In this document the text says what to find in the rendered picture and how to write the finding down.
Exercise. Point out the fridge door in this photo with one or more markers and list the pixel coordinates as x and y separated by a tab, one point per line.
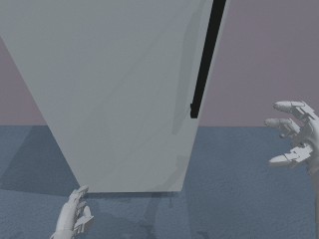
114	80

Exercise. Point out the handle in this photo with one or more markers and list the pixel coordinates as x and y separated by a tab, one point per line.
207	53

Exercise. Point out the right robot forearm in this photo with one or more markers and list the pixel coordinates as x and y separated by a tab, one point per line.
313	170

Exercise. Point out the left robot forearm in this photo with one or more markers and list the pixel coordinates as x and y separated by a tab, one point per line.
63	234

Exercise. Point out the robot right hand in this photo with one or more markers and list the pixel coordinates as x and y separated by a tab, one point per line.
309	133

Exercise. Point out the robot left hand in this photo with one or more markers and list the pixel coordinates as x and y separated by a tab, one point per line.
71	210

